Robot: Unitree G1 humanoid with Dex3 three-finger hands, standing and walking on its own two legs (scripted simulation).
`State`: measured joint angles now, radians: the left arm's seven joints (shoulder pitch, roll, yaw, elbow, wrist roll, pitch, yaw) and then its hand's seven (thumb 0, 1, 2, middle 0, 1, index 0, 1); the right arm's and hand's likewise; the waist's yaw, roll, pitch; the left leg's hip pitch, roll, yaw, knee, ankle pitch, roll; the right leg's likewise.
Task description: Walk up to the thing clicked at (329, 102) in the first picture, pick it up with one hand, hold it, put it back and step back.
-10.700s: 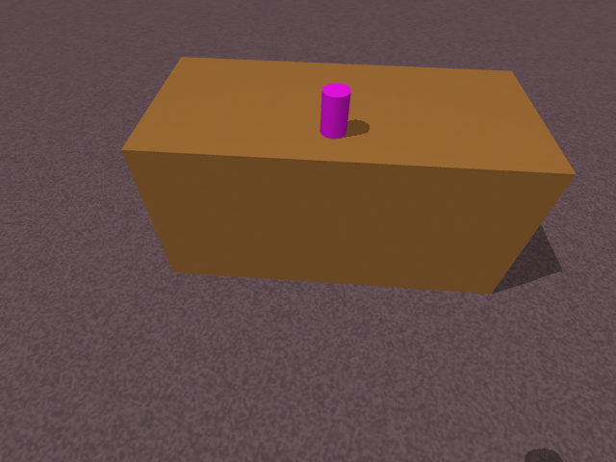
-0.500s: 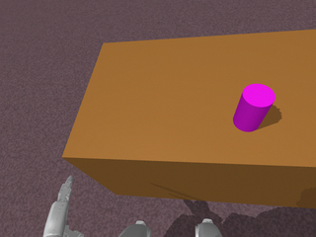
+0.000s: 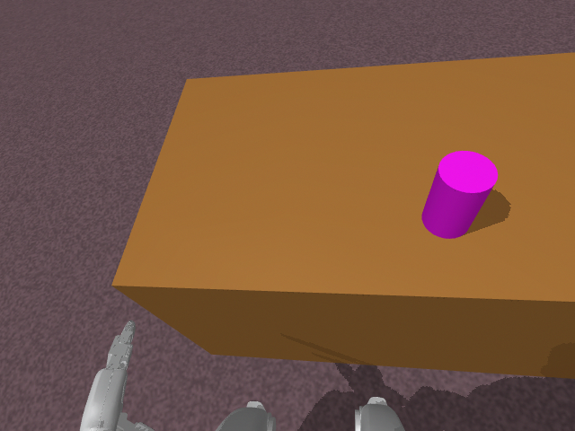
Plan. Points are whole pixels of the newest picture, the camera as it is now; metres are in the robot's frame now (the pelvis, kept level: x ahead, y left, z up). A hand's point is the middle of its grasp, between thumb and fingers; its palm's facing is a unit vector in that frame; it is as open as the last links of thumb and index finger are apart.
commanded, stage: go down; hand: right
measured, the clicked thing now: (455, 197) +0.49 -0.23 -0.04
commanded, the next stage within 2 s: approach in 0.16 s
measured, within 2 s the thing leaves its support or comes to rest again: neither
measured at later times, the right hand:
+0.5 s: hand out of the picture +0.38 -0.40 +0.07, palm faces +0.26 +0.97 +0.02, open 17.4 cm
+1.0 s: hand (490, 220) +0.44 -0.27 -0.04, palm faces +0.23 +0.97 +0.05, open 17.4 cm
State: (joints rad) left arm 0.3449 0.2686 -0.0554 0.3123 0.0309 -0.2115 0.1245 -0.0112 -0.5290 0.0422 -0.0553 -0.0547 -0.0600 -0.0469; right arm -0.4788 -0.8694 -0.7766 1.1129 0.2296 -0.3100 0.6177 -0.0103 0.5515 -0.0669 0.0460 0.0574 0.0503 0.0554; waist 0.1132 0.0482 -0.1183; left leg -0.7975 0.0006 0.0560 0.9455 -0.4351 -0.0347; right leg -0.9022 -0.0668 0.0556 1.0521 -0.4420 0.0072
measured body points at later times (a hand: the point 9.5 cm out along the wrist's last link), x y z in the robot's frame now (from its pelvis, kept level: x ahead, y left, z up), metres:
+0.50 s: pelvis +0.00 +0.00 +0.00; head +0.10 -0.05 +0.43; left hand +0.17 +0.25 -0.03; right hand +0.36 -0.45 +0.07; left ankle +0.01 +0.15 -0.67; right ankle +0.03 -0.11 -0.67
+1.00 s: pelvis -0.01 +0.01 -0.04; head +0.12 -0.06 +0.39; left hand +0.14 +0.27 -0.02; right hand +0.42 -0.32 -0.04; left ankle +0.01 +0.15 -0.67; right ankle +0.03 -0.11 -0.67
